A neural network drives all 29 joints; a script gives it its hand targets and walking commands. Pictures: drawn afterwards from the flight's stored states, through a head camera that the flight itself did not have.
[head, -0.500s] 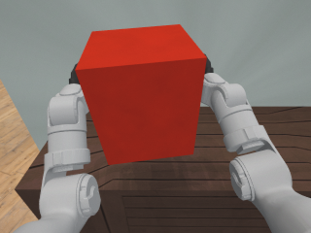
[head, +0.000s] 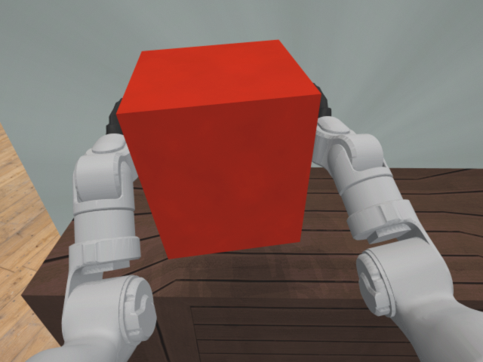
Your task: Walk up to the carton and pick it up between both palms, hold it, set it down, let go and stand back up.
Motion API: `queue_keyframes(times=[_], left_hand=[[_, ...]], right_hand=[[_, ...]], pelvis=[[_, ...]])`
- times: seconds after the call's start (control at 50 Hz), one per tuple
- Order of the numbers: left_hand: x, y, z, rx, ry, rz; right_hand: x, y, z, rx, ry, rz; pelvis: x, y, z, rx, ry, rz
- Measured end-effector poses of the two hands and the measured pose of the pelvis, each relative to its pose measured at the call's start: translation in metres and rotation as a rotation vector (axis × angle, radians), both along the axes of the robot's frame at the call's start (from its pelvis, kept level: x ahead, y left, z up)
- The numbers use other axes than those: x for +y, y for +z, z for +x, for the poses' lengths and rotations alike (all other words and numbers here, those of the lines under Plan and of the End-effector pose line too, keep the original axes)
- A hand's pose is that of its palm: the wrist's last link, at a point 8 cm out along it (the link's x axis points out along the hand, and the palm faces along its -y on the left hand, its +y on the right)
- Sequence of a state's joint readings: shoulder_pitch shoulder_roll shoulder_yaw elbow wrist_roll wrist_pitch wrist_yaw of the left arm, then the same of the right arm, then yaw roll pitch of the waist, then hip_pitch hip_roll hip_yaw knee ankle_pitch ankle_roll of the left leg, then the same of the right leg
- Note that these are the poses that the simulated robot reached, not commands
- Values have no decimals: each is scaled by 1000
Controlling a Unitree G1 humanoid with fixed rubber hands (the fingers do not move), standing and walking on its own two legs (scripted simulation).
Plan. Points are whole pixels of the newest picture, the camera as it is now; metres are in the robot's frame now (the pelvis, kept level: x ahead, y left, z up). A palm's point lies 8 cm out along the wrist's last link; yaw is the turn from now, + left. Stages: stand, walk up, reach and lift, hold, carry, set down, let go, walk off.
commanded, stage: hold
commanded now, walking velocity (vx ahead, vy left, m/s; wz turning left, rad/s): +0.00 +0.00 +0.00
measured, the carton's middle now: (223, 149) +0.36 +0.00 +0.25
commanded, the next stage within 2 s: none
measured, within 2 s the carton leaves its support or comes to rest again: neither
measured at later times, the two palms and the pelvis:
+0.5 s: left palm (123, 141) +0.36 +0.15 +0.27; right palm (321, 128) +0.36 -0.15 +0.27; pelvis +0.00 +0.00 +0.00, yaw +0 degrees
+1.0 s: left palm (121, 141) +0.37 +0.15 +0.27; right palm (319, 127) +0.37 -0.15 +0.28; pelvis +0.00 +0.00 +0.00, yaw +0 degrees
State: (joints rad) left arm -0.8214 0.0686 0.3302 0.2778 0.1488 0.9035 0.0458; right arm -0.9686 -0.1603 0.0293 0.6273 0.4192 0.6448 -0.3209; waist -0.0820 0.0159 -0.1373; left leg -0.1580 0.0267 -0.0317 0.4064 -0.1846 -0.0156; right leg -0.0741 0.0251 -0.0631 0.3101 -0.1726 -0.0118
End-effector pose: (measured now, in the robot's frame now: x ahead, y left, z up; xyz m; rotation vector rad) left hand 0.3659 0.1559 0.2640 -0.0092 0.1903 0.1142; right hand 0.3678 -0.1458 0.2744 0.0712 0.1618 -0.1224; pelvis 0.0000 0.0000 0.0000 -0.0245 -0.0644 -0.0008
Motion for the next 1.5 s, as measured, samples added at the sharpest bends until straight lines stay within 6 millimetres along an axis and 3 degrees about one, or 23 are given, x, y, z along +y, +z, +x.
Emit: queue_keyframes(times=[0.12,0.36,1.5], left_hand=[[-2,-7,-2,14,-7,1],[-5,7,2,3,5,17],[-6,9,2,-1,0,15]], right_hand=[[-2,-6,-3,15,-7,7],[-4,0,1,7,-1,14],[-6,1,0,14,-4,10]], pelvis=[[1,-1,0,0,-5,0],[2,0,-3,11,-15,2],[0,0,-2,14,-14,2]])
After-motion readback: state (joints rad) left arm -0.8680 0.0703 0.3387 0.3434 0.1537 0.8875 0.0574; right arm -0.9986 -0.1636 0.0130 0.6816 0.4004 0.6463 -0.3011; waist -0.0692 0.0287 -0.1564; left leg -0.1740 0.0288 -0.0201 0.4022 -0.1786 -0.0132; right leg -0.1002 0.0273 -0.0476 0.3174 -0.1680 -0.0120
